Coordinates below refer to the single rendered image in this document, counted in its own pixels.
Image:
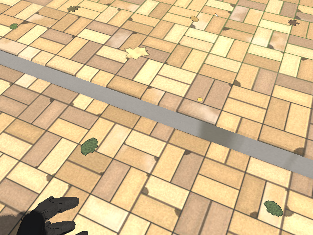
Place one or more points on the left robot hand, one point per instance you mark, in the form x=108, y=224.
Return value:
x=34, y=222

